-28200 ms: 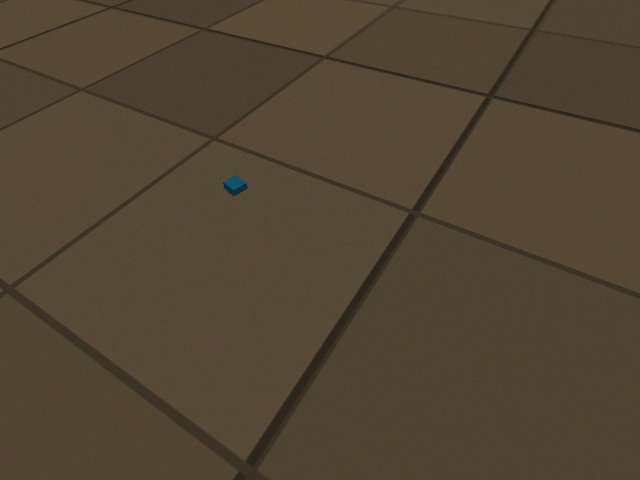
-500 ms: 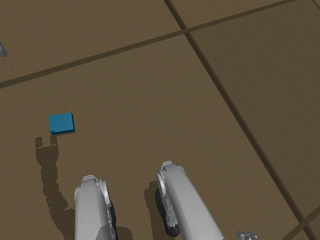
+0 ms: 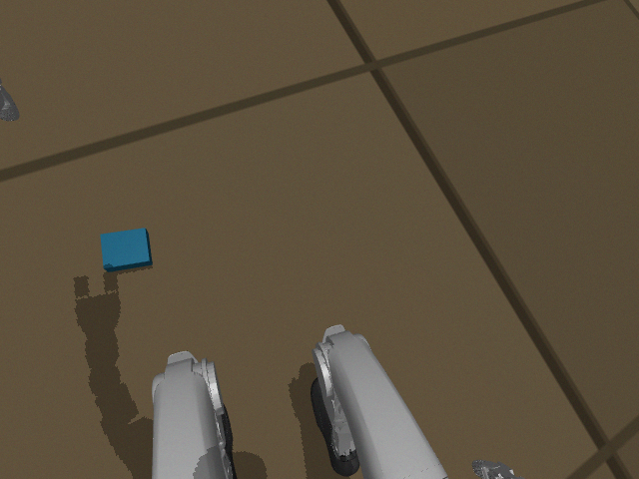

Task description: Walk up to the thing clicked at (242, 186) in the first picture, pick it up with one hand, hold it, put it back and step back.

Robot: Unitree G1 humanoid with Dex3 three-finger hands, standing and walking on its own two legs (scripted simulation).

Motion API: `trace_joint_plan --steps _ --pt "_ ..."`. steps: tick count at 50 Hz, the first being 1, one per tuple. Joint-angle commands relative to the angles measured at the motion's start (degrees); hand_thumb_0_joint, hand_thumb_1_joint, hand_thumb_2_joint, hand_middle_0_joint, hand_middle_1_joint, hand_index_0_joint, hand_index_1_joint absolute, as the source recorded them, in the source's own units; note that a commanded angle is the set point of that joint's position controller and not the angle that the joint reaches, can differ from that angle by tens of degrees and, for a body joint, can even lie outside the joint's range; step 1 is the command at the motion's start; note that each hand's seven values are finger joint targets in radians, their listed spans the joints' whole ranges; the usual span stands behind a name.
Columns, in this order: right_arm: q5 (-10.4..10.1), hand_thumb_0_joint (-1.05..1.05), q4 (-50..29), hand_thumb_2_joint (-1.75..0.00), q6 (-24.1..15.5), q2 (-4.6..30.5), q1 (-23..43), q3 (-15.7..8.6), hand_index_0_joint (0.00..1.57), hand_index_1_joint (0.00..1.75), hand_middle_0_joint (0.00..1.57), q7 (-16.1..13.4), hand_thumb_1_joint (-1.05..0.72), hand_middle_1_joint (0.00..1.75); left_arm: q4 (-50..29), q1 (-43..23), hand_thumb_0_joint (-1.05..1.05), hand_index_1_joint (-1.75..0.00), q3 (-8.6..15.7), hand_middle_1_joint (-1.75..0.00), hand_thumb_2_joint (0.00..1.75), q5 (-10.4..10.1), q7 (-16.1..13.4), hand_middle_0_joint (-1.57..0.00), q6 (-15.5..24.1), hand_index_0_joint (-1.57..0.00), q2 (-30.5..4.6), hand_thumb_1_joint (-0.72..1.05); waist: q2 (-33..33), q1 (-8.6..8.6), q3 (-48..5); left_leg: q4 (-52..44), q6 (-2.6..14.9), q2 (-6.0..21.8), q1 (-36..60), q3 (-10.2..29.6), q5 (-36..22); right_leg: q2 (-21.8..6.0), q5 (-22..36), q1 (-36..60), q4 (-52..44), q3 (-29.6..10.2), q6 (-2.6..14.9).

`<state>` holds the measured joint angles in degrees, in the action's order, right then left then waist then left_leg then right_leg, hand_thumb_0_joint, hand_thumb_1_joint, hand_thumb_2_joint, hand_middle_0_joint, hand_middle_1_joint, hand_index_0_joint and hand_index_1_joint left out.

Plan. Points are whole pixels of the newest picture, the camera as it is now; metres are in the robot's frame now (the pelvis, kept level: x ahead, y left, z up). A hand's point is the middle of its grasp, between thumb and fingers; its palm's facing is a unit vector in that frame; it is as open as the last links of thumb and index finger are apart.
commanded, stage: go down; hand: left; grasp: from above
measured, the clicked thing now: (126, 249) +0.55 +0.26 -0.51
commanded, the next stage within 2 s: approach in 0.18 s
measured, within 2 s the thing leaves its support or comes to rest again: neither
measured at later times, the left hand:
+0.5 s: hand out of the picture +0.51 +0.32 -0.07, palm faces -0.46 -0.03 -0.89, open 13.9 cm
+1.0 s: hand (96, 241) +0.52 +0.27 -0.33, palm faces -0.47 -0.02 -0.88, open 13.8 cm
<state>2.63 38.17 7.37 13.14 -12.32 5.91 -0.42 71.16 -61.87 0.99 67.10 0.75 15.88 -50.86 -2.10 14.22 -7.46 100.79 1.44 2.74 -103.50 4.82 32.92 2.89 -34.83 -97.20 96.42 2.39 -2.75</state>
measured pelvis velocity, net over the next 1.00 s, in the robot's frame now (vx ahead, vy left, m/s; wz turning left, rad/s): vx -0.02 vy -0.01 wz -0.06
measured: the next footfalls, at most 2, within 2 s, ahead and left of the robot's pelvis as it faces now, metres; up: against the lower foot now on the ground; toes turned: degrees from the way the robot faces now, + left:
none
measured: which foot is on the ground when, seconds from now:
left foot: down 0.00-1.00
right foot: down 0.00-1.00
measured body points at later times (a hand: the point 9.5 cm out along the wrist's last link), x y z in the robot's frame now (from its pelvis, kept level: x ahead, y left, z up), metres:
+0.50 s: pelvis +0.00 +0.00 +0.00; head +0.22 +0.07 +0.39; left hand +0.53 +0.32 -0.02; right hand +0.04 -0.26 -0.10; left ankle +0.08 +0.11 -0.49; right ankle +0.08 -0.14 -0.49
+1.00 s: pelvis -0.02 -0.01 -0.16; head +0.27 +0.07 +0.18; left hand +0.54 +0.27 -0.28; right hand +0.00 -0.27 -0.26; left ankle +0.08 +0.11 -0.49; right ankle +0.08 -0.14 -0.49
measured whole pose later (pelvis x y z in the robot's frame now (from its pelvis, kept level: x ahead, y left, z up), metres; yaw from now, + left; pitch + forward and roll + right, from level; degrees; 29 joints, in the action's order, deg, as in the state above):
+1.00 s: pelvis -0.02 -0.01 -0.16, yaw -3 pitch +37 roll -11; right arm 7.1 37.8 3.2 13.0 -8.7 9.3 4.6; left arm 85.6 -69.2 2.1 75.7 -15.8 13.9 -53.2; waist 1.7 19.4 0.4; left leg 129.7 1.4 1.3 -133.1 7.5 34.9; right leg 3.1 -39.1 -125.1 125.8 4.1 -3.5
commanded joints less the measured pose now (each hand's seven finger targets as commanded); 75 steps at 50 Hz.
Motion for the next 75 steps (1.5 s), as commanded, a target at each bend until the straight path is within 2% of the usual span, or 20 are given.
trace_joint_plan --steps 1,3,7,10,13,14,16,21,27,31,35,39,45,53,60,66,70,72,73,75 --pt "0.0 0.0 -1.2 -0.91 -0.3 12.5 -11.5 -4.2 0.2 0.3 0.2 -0.9 -0.92 0.3 -11.3 -22.7 0.0 -1.06 3.0 -1.09 0.94 -1.6 -2.4 -0.06 -0.3 -0.09 -15.5 -0.54 -17.5 0.07 -38.0 -12.4 0.41 -0.1 37.4 0.4 -14.0 1.3 13.3 12.4 -11.0 1.9 5.07" --pt "0.0 0.0 -1.3 -0.91 -0.3 12.7 -11.3 -4.5 0.2 0.3 0.2 -0.9 -0.92 0.3 -10.4 -21.8 0.0 -1.06 3.7 -1.09 0.94 -1.6 -2.6 -0.06 -0.5 -0.09 -16.5 -0.55 -16.6 -0.79 -37.8 -13.1 0.36 0.0 37.7 0.7 -12.5 1.3 12.1 12.6 -11.6 2.0 5.06" --pt "-0.1 0.0 -1.1 -0.91 -0.3 12.5 -11.2 -4.4 0.2 0.3 0.2 -0.8 -0.92 0.3 -9.9 -22.5 0.0 -1.05 2.3 -1.08 0.94 -1.1 -2.7 -0.06 -0.5 -0.09 -14.4 -0.54 -16.5 0.3 -36.2 -13.3 0.37 0.2 37.0 0.8 -11.0 1.5 11.2 11.6 -11.8 2.1 5.13" --pt "-0.2 0.0 -1.2 -0.91 -0.4 12.7 -10.5 -4.3 0.2 0.3 0.2 -0.9 -0.92 0.3 -8.5 -21.6 0.0 -1.04 2.5 -1.07 0.94 -1.1 -3.1 -0.07 -0.5 -0.09 -15.0 -0.54 -16.2 -0.24 -34.2 -14.2 0.14 0.2 35.7 1.3 -8.5 1.3 9.4 10.8 -11.5 2.3 5.18" --pt "-0.1 0.0 -1.3 -0.91 -0.4 12.6 -10.9 -4.2 0.2 0.3 0.2 -0.7 -0.92 0.3 -8.8 -21.9 0.0 -1.05 2.4 -1.08 0.95 -0.7 -3.3 -0.06 -0.4 -0.09 -15.0 -0.55 -16.6 -0.02 -35.7 -13.4 0.26 0.2 36.6 1.1 -10.5 1.5 10.9 11.3 -11.3 2.2 5.11" --pt "-0.1 0.0 -1.1 -0.9 -0.4 12.7 -11.0 -4.3 0.2 0.3 0.2 -0.7 -0.92 0.3 -9.5 -22.7 0.0 -1.08 2.6 -1.06 1.03 -0.8 -3.4 -0.09 -0.4 -0.07 -15.1 -0.59 -17.1 0.15 -36.1 -13.2 0.23 0.2 36.8 0.9 -11.0 1.4 11.2 11.2 -11.3 2.1 5.09" --pt "-0.1 0.0 -1.4 -0.9 -0.4 12.9 -11.2 -4.3 0.2 0.3 0.2 -0.6 -0.9 0.3 -10.7 -22.6 0.0 -1.04 2.8 -1.04 0.97 -0.8 -3.5 -0.1 -0.6 -0.1 -15.2 -0.51 -18.9 -0.31 -36.9 -14.6 -0.26 0.4 39.6 2.1 -12.2 1.3 11.5 10.9 -10.8 2.4 5.2" --pt "-0.2 0.0 -0.6 -0.9 -0.5 12.6 -10.7 -4.3 0.2 0.3 0.2 -0.7 -0.9 0.3 -4.8 -20.0 0.0 -1.06 0.1 -1.09 0.95 -1.3 -3.7 -0.07 -1.0 -0.1 -10.7 -0.5 -14.7 1.12 -31.5 -13.5 0.15 0.4 34.6 1.9 -9.1 1.4 9.7 8.7 -10.9 2.5 5.1" --pt "0.4 0.0 -0.3 -0.9 -1.0 12.7 -10.6 -3.8 0.2 0.3 0.2 -0.3 -0.9 0.3 1.2 -20.0 0.0 -1.05 -2.0 -1.08 0.94 0.6 -6.2 -0.08 0.1 -0.11 -7.6 -0.48 -12.7 2.46 -27.6 -8.2 0.48 0.2 27.0 1.3 -9.1 1.5 9.9 3.0 -6.4 2.6 5.29" --pt "1.5 0.0 -0.3 -0.9 -1.5 13.3 -9.9 -3.4 0.2 0.3 0.2 0.8 -0.9 0.3 5.8 -20.0 0.0 -1.03 -0.7 -1.05 0.93 3.5 -10.2 -0.1 1.1 -0.13 -9.8 -0.47 -13.0 2.53 -28.2 -2.6 0.76 -0.2 21.7 1.1 -11.2 1.4 11.0 -2.2 -0.7 2.8 5.39" --pt "2.9 0.0 -0.6 -0.9 -2.0 13.6 -10.2 -3.4 0.2 0.3 0.2 2.4 -0.9 0.3 4.1 -24.1 0.0 -1.0 1.4 -1.02 0.94 5.9 -14.1 -0.1 1.5 -0.11 -12.4 -0.5 -17.0 2.55 -34.4 3.0 0.32 -0.4 21.3 0.8 -13.6 1.3 13.1 -5.2 5.0 3.2 5.08" --pt "3.6 0.0 -0.2 -0.9 -2.5 14.9 -10.2 -3.3 0.2 0.3 0.2 3.2 -0.9 0.3 4.4 -27.1 0.0 -0.97 2.7 -0.97 0.92 7.6 -17.1 -0.13 0.4 -0.13 -14.5 -0.52 -21.6 3.09 -37.1 6.7 -0.27 -0.4 21.0 1.4 -11.3 0.9 11.0 -10.3 9.9 4.3 4.98" --pt "4.3 0.0 -0.6 -0.9 -3.8 16.2 -11.1 -2.5 0.2 0.3 0.2 3.7 -0.91 0.3 3.2 -30.7 0.0 -0.98 2.9 -0.97 0.97 7.6 -18.8 -0.14 -1.6 -0.13 -15.4 -0.51 -24.0 5.75 -38.8 13.3 -0.4 -0.6 17.7 1.8 -7.4 0.6 8.8 -13.5 15.4 6.2 4.65" --pt "5.8 0.0 0.0 -0.89 -5.7 17.1 -11.2 0.6 0.2 0.3 0.2 4.7 -0.9 0.3 7.9 -27.7 0.0 -0.99 1.6 -0.97 1.02 7.1 -19.8 -0.08 -2.1 -0.07 -16.1 -0.58 -21.9 8.08 -33.9 21.4 -0.17 -0.4 7.5 1.6 -5.8 1.7 8.5 -13.2 20.4 8.2 4.37" --pt "7.2 0.0 -1.1 -0.89 -7.5 18.6 -9.7 4.0 0.2 0.3 0.2 5.2 -0.9 0.3 10.3 -25.0 0.0 -0.97 3.1 -0.94 1.03 7.8 -24.1 -0.08 -0.8 -0.05 -21.5 -0.6 -22.5 8.75 -30.8 26.7 0.13 0.3 4.3 1.8 -8.2 3.0 11.5 -10.7 23.3 9.3 3.81" --pt "8.0 0.0 -2.3 -0.89 -9.0 20.2 -8.6 6.1 0.2 0.3 0.2 5.5 -0.91 0.3 9.7 -24.1 0.0 -0.96 6.7 -0.92 1.04 8.4 -28.0 -0.08 -2.0 -0.04 -28.6 -0.61 -24.1 8.12 -30.8 29.3 0.5 1.2 3.1 2.1 -11.7 4.0 15.8 -6.5 24.5 9.4 3.27" --pt "8.0 0.0 -2.7 -0.9 -9.3 20.7 -7.4 6.1 0.2 0.3 0.2 5.8 -0.91 0.3 7.3 -21.6 0.0 -0.95 7.1 -0.9 1.05 7.1 -27.3 -0.09 -4.2 -0.03 -29.6 -0.61 -26.1 6.27 -32.8 29.2 0.36 1.6 3.3 2.4 -13.2 4.6 17.0 -4.5 25.0 9.7 3.29" --pt "7.8 0.0 -3.1 -0.9 -9.2 21.0 -7.2 5.6 0.2 0.3 0.2 6.2 -0.91 0.3 6.6 -19.7 0.0 -0.95 6.9 -0.91 1.04 5.9 -25.6 -0.08 -5.3 -0.03 -28.7 -0.61 -26.6 6.39 -33.1 29.1 0.17 1.7 4.0 2.9 -14.6 4.7 17.6 -4.9 25.5 10.2 3.36" --pt "7.5 0.0 -3.0 -0.9 -9.1 20.8 -7.2 5.2 0.2 0.3 0.2 6.3 -0.91 0.3 7.9 -17.7 0.0 -0.96 5.8 -0.92 1.03 5.3 -24.3 -0.07 -6.0 -0.03 -27.0 -0.61 -25.4 6.14 -31.0 29.3 0.29 1.7 3.1 3.1 -13.7 4.8 16.6 -6.9 25.3 10.3 3.51" --pt "7.4 0.0 -4.2 -0.9 -8.6 21.9 -7.1 4.1 0.2 0.3 0.2 6.4 -0.91 0.3 6.3 -16.2 0.0 -0.96 6.4 -0.92 1.03 4.5 -22.0 -0.08 -6.5 -0.04 -26.8 -0.61 -23.8 6.52 -28.7 29.3 0.07 1.5 1.2 3.1 -13.4 4.5 16.1 -7.4 25.0 10.7 3.86"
